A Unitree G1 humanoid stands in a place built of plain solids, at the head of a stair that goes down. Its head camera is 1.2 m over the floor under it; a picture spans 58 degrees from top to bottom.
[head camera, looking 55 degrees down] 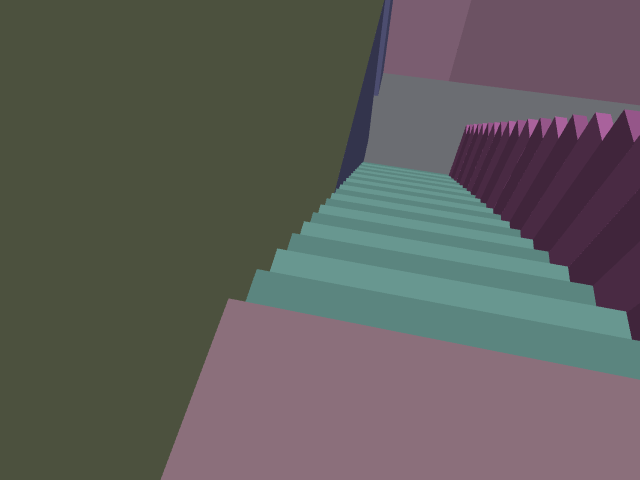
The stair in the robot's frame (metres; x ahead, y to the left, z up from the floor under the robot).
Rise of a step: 0.19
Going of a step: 0.23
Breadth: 1.45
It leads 12 degrees to the right of straight ahead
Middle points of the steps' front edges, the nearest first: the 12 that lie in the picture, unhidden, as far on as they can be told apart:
0.47 -0.43 0.00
0.69 -0.47 -0.19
0.92 -0.52 -0.39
1.14 -0.57 -0.58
1.37 -0.62 -0.78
1.59 -0.67 -0.97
1.82 -0.72 -1.17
2.04 -0.76 -1.36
2.27 -0.81 -1.56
2.49 -0.86 -1.75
2.72 -0.91 -1.95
2.94 -0.96 -2.14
